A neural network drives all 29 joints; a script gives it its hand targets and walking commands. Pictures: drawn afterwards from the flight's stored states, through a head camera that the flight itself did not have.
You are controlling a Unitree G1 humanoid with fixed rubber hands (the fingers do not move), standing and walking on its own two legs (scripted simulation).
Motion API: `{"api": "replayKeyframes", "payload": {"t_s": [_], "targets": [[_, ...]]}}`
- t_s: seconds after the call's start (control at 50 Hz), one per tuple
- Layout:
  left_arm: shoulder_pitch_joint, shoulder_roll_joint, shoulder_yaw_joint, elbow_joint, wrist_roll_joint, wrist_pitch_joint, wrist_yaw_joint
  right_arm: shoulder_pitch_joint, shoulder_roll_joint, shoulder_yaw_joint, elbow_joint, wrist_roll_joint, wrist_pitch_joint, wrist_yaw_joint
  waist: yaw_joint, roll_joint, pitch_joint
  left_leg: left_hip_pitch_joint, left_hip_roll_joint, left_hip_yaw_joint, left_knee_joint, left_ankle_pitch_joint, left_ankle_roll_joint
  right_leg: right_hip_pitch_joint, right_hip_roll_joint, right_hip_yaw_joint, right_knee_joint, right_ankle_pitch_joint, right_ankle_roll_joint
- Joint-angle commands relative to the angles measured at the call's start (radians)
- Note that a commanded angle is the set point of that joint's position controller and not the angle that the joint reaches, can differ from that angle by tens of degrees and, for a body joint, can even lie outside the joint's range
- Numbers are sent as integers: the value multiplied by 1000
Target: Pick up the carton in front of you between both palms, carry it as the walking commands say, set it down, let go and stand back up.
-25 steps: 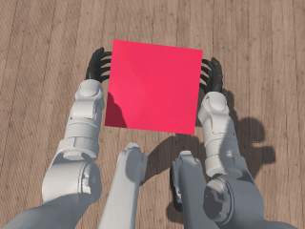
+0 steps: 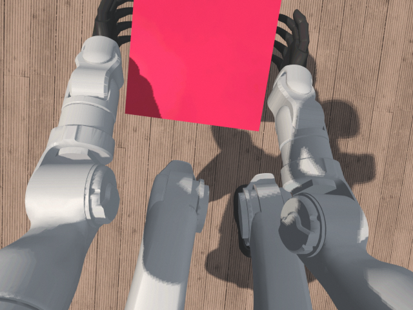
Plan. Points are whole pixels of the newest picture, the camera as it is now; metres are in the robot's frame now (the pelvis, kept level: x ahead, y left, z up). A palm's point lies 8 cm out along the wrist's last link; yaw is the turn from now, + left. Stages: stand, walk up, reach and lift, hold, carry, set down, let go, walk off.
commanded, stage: set down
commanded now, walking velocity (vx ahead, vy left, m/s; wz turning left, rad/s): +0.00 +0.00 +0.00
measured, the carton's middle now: (199, 68) +0.50 +0.10 -0.23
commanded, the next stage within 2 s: none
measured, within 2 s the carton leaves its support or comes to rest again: rests again in 0.48 s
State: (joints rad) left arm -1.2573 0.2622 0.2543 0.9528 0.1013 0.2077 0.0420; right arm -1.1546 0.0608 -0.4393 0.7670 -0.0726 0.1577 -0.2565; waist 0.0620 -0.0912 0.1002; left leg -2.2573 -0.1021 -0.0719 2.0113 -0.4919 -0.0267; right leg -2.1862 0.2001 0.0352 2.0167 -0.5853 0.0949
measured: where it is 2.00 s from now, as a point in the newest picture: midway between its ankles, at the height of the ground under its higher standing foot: (208, 225)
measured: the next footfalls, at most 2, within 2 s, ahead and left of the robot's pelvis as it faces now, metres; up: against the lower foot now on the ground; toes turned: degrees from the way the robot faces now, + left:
none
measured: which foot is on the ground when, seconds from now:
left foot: down 0.00-1.00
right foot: down 0.00-1.00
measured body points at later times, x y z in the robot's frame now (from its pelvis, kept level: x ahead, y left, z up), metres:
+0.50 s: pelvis +0.00 +0.00 -0.03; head +0.34 +0.05 +0.25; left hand +0.51 +0.25 -0.20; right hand +0.52 -0.06 -0.20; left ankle +0.12 +0.11 -0.38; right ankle +0.11 -0.12 -0.38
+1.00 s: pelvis +0.00 +0.00 -0.04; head +0.35 +0.06 +0.24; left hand +0.51 +0.25 -0.22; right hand +0.53 -0.06 -0.21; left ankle +0.12 +0.11 -0.38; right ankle +0.11 -0.12 -0.38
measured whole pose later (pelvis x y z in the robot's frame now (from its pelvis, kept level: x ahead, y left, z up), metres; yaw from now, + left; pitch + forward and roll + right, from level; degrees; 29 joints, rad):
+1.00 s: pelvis +0.00 +0.00 -0.04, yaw -1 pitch +37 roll -3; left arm -1.38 0.36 0.26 1.15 0.10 0.15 -0.08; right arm -1.30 -0.02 -0.45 0.96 -0.12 0.11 -0.13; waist 0.08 -0.09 0.26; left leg -2.29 -0.02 -0.03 2.18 -0.54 0.01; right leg -2.23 0.20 0.01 2.19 -0.61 0.08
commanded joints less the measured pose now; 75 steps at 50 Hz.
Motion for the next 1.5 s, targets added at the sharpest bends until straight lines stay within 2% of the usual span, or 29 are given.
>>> {"api": "replayKeyframes", "payload": {"t_s": [0.0,0.06,0.1,0.16,0.28,0.42,0.56,0.88,1.08,1.14,1.18,1.22,1.26,1.3,1.38,1.48], "targets": [[-538,-825,-343,-82,-109,-42,-243,-670,779,465,-19,83,-10,229,68,117,-1141,777,7,89,-152,274,9,387,32,-122,-92,185,-42],[-609,-823,-379,-140,-153,-50,-245,-716,778,498,-46,118,-17,231,77,116,-1192,769,10,90,-118,305,8,407,28,-125,-55,204,-47],[-619,-820,-386,-160,-176,-52,-250,-735,804,537,-65,133,-17,231,90,74,-1202,774,6,85,-103,360,13,410,29,-129,-37,251,-44],[-583,-832,-385,-143,-189,-52,-254,-714,833,561,-53,138,-17,238,98,48,-1177,787,4,76,-83,405,19,381,28,-136,-19,277,-42],[-520,-819,-329,-41,-155,-56,-274,-655,815,502,23,98,-15,259,96,27,-1010,653,11,75,-70,337,35,307,25,-127,-19,239,-43],[-569,-753,-285,-33,-143,-74,-294,-671,774,461,52,83,-26,261,96,-2,-933,547,20,78,-47,286,46,302,26,-111,-15,229,-50],[-588,-697,-272,-4,-132,-81,-298,-686,726,433,91,83,-31,266,105,10,-855,500,29,79,-27,256,51,295,22,-97,-5,216,-56],[-503,-607,-178,128,-63,-75,-309,-578,613,284,226,-4,-24,309,68,6,-656,413,33,33,-22,226,75,169,10,-99,13,173,-71],[-466,-480,-144,186,-38,-85,-283,-509,485,226,279,-45,-29,299,56,10,-563,395,46,25,-25,151,72,173,1,-99,22,116,-64],[-445,-352,-115,200,-48,-107,-257,-473,368,200,282,-44,-40,273,58,20,-575,416,59,34,-21,142,59,208,-10,-104,25,108,-53],[-366,-110,-37,232,-47,-137,-204,-401,141,152,282,-31,-55,219,62,34,-588,440,78,41,-21,136,45,245,-29,-112,25,99,-34],[-270,266,12,261,-63,-178,-106,-295,-210,137,276,25,-83,131,65,53,-614,470,104,45,-26,120,33,281,-57,-115,26,92,-16],[-285,348,-30,258,-137,-216,-57,-302,-275,181,257,104,-107,95,63,68,-652,497,115,28,-28,152,30,290,-69,-111,35,130,-18],[-320,376,-57,216,-197,-245,-47,-335,-295,240,219,171,-125,90,71,75,-706,539,120,17,-19,219,33,300,-77,-105,51,182,-19],[-361,394,-129,130,-294,-262,-62,-373,-269,352,153,297,-137,98,84,86,-834,628,132,13,-2,308,42,339,-87,-101,68,249,-19],[-320,428,-148,52,-338,-233,-86,-324,-284,365,58,323,-115,80,79,118,-1000,780,136,27,-8,334,33,391,-88,-119,48,237,-20]]}}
